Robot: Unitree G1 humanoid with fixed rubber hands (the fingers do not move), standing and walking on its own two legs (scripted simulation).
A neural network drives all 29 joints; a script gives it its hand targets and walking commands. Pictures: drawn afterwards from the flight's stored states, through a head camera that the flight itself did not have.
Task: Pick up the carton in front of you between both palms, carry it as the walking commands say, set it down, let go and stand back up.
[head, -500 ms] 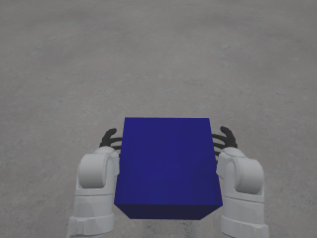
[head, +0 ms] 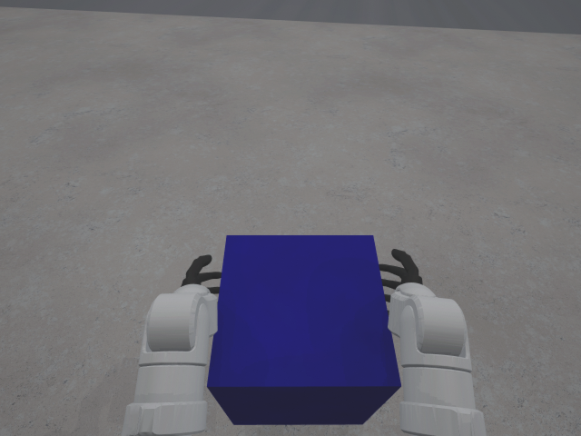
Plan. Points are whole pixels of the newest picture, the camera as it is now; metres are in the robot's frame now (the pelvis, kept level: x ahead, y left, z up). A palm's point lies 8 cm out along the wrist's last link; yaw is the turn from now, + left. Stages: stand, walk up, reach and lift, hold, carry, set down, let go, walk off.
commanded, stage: carry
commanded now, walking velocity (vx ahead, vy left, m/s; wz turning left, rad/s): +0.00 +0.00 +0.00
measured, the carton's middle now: (299, 336) +0.29 +0.00 -0.02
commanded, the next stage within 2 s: hold in 1.30 s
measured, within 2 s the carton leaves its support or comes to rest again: neither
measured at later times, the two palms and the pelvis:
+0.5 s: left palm (191, 340) +0.25 +0.14 +0.04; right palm (416, 339) +0.26 -0.15 +0.05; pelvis -0.03 +0.00 +0.00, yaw +0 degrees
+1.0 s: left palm (191, 354) +0.23 +0.14 +0.04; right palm (425, 355) +0.23 -0.16 +0.05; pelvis -0.06 -0.01 +0.00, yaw +0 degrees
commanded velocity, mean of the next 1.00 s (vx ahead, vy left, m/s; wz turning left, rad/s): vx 0.00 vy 0.00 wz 0.00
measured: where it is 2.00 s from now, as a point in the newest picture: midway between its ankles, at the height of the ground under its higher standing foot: outside the picture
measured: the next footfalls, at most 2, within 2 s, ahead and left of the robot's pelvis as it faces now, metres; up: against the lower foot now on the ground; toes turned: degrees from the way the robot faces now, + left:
none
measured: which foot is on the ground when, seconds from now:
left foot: down 0.00-1.00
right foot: down 0.00-1.00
